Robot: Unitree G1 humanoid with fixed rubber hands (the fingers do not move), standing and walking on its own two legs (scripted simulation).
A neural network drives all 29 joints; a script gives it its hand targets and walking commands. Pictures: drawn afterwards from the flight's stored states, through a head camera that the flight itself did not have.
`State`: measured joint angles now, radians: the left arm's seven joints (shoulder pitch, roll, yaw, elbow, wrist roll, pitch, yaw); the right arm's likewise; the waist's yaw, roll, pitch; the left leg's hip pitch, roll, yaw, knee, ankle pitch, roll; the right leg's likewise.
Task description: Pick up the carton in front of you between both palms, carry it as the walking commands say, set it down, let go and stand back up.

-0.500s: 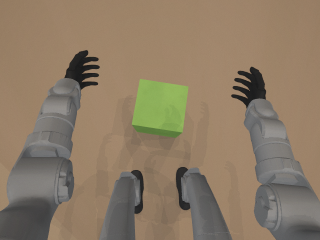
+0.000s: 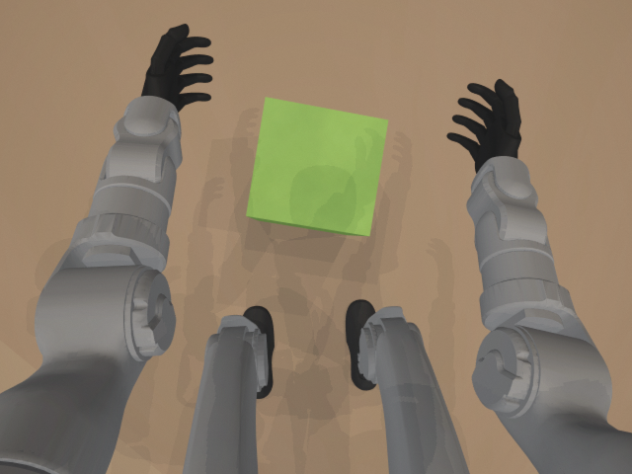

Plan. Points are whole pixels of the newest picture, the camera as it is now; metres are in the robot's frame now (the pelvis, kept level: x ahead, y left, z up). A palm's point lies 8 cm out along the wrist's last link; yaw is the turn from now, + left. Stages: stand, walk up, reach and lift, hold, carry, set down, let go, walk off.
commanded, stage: reach and lift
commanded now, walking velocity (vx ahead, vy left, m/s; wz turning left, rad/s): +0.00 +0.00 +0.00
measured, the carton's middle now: (313, 178) +0.48 -0.02 -0.47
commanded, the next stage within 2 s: none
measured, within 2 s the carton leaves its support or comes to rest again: leaves its support in 1.44 s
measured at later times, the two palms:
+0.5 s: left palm (210, 152) +0.51 +0.16 -0.35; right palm (424, 184) +0.45 -0.20 -0.35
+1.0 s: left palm (224, 153) +0.52 +0.15 -0.39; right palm (412, 180) +0.46 -0.19 -0.39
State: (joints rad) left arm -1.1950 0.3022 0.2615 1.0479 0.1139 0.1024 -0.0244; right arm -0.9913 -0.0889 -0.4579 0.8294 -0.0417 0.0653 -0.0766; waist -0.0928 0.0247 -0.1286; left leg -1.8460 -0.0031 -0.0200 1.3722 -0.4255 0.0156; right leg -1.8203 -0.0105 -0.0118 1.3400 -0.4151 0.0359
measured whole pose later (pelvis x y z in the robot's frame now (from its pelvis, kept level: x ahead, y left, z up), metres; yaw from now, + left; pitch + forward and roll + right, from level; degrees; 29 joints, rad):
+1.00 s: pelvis -0.05 -0.01 -0.22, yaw -1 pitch +38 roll -3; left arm -1.52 0.43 -0.06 1.23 -0.22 0.05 0.07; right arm -1.38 -0.23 -0.17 1.12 0.24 0.01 -0.17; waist -0.08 -0.02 0.32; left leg -2.29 0.00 -0.04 2.19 -0.57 0.00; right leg -2.27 0.02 -0.01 2.16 -0.56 0.04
